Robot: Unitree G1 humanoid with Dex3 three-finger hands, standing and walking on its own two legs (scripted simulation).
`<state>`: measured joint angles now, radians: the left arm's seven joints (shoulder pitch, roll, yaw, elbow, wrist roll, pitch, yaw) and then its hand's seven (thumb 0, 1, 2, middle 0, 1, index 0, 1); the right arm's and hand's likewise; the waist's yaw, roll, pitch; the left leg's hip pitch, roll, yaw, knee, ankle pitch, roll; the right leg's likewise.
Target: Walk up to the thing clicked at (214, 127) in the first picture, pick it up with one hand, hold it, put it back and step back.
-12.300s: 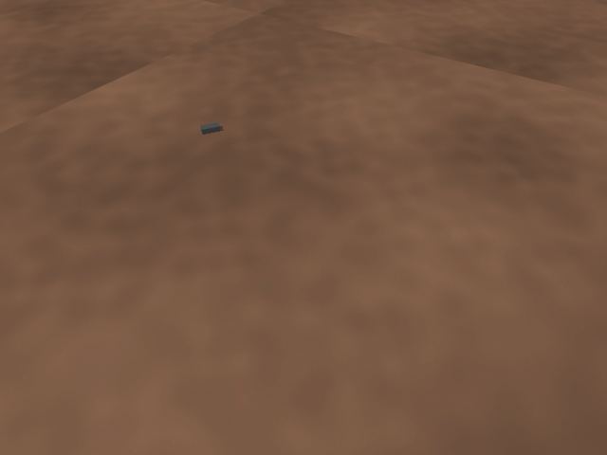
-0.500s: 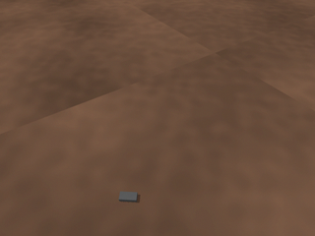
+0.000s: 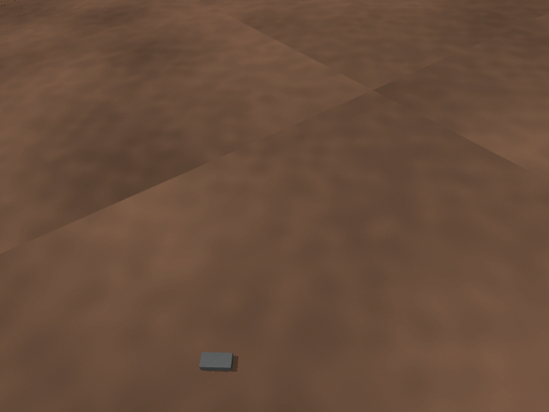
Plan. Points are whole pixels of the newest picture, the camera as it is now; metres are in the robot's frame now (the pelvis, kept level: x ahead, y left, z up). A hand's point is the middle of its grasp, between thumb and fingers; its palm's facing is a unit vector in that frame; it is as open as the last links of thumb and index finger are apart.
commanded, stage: walk up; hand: left
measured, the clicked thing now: (216, 361) +0.45 +0.29 -0.75
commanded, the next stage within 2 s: none
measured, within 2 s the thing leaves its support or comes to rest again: neither
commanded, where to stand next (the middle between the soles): +0.06 +0.04 m, yaw +1 degrees
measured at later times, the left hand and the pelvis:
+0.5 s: hand out of the picture +0.14 +0.31 -0.16, palm faces +0.05 -0.92 -0.38, open 7.4 cm; pelvis +0.05 +0.03 -0.01, yaw +2 degrees
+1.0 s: hand out of the picture +0.11 +0.30 -0.14, palm faces +0.00 -0.93 -0.36, open 7.4 cm; pelvis +0.04 +0.04 +0.01, yaw +1 degrees
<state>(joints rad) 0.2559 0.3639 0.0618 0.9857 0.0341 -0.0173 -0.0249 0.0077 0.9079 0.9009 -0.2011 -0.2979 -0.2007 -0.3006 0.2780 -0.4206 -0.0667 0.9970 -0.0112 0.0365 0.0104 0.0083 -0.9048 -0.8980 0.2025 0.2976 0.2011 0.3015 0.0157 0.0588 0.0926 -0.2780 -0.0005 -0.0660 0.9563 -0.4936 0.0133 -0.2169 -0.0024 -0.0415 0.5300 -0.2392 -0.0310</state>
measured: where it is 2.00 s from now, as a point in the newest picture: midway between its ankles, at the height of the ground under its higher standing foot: outside the picture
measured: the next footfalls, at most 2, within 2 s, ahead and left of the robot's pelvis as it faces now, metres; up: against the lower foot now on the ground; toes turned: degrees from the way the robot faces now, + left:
left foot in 0.28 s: +0.12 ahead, +0.16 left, +0.00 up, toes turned +2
left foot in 1.84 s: +0.03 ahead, +0.23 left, +0.00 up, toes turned +0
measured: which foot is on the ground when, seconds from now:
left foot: up 0.00-0.26, down 0.28-1.00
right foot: down 0.00-1.00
